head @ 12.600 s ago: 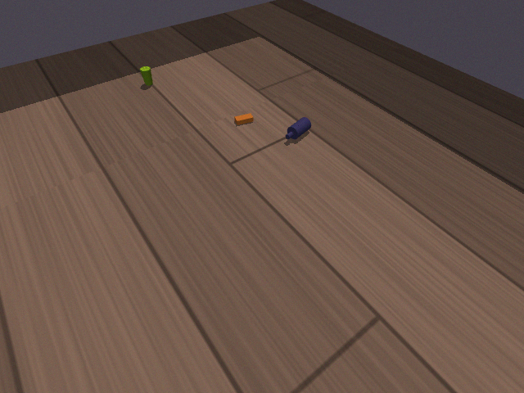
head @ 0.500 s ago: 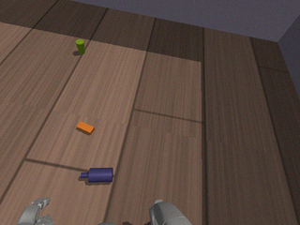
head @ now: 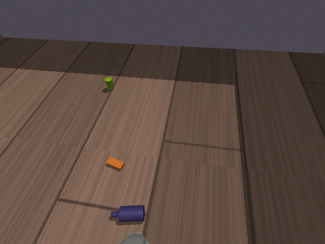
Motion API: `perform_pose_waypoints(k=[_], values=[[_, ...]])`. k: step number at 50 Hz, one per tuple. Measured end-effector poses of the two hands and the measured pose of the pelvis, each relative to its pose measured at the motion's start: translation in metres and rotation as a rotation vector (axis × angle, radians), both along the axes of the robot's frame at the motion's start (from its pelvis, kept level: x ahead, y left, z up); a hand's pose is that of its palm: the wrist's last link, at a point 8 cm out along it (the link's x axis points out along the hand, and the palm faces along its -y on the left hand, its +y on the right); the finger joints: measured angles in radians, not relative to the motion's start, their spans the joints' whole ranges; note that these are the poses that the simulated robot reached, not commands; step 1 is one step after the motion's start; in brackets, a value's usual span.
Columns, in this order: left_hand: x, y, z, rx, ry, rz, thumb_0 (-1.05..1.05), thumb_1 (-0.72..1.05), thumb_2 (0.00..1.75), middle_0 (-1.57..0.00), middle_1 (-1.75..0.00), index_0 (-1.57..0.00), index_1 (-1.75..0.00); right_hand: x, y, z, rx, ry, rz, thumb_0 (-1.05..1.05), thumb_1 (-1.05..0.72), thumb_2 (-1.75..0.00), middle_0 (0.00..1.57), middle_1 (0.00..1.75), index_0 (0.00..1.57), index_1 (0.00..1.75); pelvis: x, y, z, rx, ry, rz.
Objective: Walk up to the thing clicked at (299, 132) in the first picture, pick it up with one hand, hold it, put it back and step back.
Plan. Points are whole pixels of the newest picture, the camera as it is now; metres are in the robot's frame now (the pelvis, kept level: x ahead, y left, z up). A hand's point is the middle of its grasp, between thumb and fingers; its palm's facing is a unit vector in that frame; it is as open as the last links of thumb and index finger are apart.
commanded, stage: walk up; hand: left
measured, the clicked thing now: (127, 213) +0.40 +0.24 -0.72
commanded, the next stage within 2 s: none
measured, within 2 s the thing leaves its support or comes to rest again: neither
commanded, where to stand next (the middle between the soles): +0.06 -0.01 m, yaw +1 degrees
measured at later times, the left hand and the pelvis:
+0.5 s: hand out of the picture -0.02 +0.25 -0.16, palm faces -0.01 -0.93 -0.37, open 7.4 cm; pelvis -0.04 -0.03 -0.01, yaw -2 degrees
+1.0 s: hand out of the picture +0.02 +0.29 -0.16, palm faces +0.08 -0.92 -0.39, open 7.4 cm; pelvis +0.01 +0.01 -0.02, yaw +3 degrees
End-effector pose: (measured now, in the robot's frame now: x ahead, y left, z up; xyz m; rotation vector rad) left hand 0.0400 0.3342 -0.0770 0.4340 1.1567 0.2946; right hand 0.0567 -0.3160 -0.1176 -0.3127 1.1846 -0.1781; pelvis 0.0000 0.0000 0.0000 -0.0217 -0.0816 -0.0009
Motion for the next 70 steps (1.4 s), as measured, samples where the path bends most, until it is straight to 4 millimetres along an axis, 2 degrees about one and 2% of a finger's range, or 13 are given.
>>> perform_pose_waypoints(k=[4,9,17,22,26,34,38,44,49,55,62,67,70], values=[[0.016,0.018,-0.029,-0.024,0.001,0.025,0.01,0.9,0.89,-0.21,-0.3,-0.2,-0.3,0.015,0.017,-0.007,-0.044,0.0,0.022,0.01,-0.9,-0.9,0.2,0.3,0.2,0.3,0.001,0.015,-0.017,0.016,0.003,0.021],[0.028,0.007,-0.054,-0.096,0.012,0.015,0.01,0.9,0.89,-0.2,-0.3,-0.2,-0.3,0.023,0.031,0.005,-0.069,-0.028,0.043,0.01,-0.9,-0.9,0.21,0.3,0.21,0.3,-0.015,0.017,-0.017,0.008,0.012,0.017],[-0.005,-0.024,-0.07,-0.169,0.086,-0.02,0.0,0.9,0.89,-0.21,-0.3,-0.2,-0.3,0.025,0.004,0.029,-0.138,-0.147,0.038,0.0,-0.9,-0.9,0.21,0.3,0.21,0.3,-0.031,0.002,-0.018,0.025,0.035,-0.041],[-0.043,-0.038,-0.061,-0.142,0.113,0.008,0.0,0.9,0.89,-0.21,-0.3,-0.2,-0.3,0.007,-0.034,0.024,-0.158,-0.163,0.016,0.0,-0.9,-0.9,0.21,0.3,0.21,0.3,-0.042,-0.018,-0.022,-0.004,0.012,-0.038],[-0.074,-0.046,-0.04,-0.11,0.125,0.056,0.01,0.9,0.89,-0.21,-0.3,-0.2,-0.3,-0.014,-0.049,0.02,-0.136,-0.086,-0.023,0.01,-0.9,-0.9,0.21,0.3,0.21,0.3,-0.039,-0.032,-0.009,0.047,0.027,-0.044],[-0.083,-0.049,-0.007,-0.067,0.1,0.082,0.01,0.9,0.89,-0.21,-0.3,-0.2,-0.3,-0.037,-0.046,0.009,-0.06,0.061,0.021,0.01,-0.91,-0.9,0.2,0.3,0.2,0.3,-0.031,-0.035,0.005,0.033,0.053,0.004],[-0.083,-0.041,-0.001,-0.055,0.093,0.096,0.01,0.9,0.89,-0.21,-0.3,-0.2,-0.3,-0.016,-0.028,0.006,-0.019,0.073,0.066,0.01,-0.9,-0.9,0.2,0.3,0.2,0.3,-0.02,-0.029,0.007,0.028,0.046,0.019],[-0.074,-0.02,-0.014,-0.061,0.12,0.108,0.01,0.9,0.89,-0.21,-0.3,-0.2,-0.3,0.052,0.011,0.006,0.007,-0.044,0.131,0.01,-0.9,-0.9,0.2,0.3,0.2,0.3,0.001,-0.008,-0.001,0.019,0.03,0.043],[-0.038,-0.005,-0.043,-0.09,0.087,0.125,0.01,0.9,0.89,-0.21,-0.3,-0.2,-0.3,0.095,0.04,0.005,-0.021,-0.161,0.147,0.01,-0.9,-0.9,0.2,0.3,0.2,0.3,0.008,0.012,-0.016,0.023,0.005,0.048],[0.001,-0.009,-0.054,-0.142,0.035,0.065,0.01,0.9,0.89,-0.21,-0.3,-0.2,-0.3,0.109,0.056,0.022,-0.023,-0.219,0.13,0.01,-0.9,-0.9,0.21,0.3,0.21,0.3,0.004,0.015,-0.012,0.018,0.006,0.015],[-0.003,-0.014,-0.057,-0.123,0.072,0.024,0.0,0.9,0.89,-0.21,-0.3,-0.2,-0.3,0.087,0.028,0.022,-0.068,-0.212,0.101,0.0,-0.9,-0.9,0.21,0.3,0.21,0.3,-0.019,0.007,-0.016,0.007,0.03,-0.015],[-0.034,-0.021,-0.053,-0.077,0.123,0.005,0.0,0.9,0.89,-0.21,-0.3,-0.2,-0.3,0.049,-0.007,0.003,-0.08,-0.171,0.048,0.0,-0.9,-0.9,0.21,0.3,0.21,0.3,-0.04,-0.006,-0.026,0.006,0.036,-0.048],[-0.058,-0.028,-0.041,-0.069,0.128,0.01,0.0,0.9,0.89,-0.21,-0.3,-0.2,-0.3,0.017,-0.017,-0.004,-0.065,-0.105,0.012,0.01,-0.9,-0.9,0.2,0.3,0.2,0.3,-0.043,-0.012,-0.021,-0.008,0.021,-0.027]])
